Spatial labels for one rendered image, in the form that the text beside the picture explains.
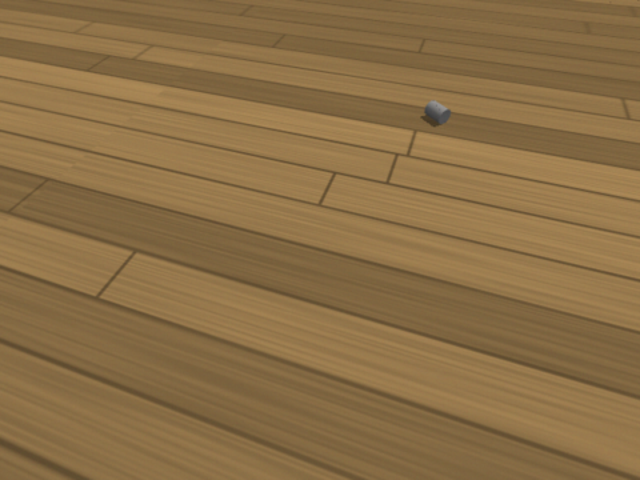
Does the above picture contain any can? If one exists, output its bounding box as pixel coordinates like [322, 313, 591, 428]
[425, 100, 451, 124]

